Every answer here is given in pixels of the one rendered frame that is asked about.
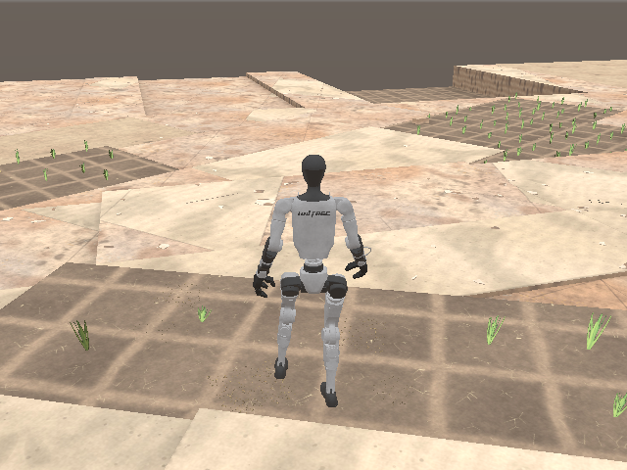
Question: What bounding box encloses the robot left thigh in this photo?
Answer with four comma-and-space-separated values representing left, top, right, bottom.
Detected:
280, 272, 301, 325

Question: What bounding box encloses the left robot forearm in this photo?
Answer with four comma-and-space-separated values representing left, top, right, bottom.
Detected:
256, 237, 277, 278

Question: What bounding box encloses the robot right hand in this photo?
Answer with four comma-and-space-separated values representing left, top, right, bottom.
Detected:
345, 261, 367, 279

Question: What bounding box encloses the right robot upper arm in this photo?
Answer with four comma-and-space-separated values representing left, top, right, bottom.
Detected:
334, 197, 361, 250

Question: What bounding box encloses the right robot forearm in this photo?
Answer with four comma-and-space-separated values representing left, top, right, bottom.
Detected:
350, 234, 366, 266

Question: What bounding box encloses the humanoid robot torso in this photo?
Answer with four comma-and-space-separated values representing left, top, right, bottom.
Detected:
291, 192, 336, 294

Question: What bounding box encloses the left robot upper arm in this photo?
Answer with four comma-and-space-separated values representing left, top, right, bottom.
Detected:
267, 197, 294, 253

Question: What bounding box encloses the robot left hand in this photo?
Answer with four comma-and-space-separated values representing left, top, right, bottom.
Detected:
253, 274, 275, 298

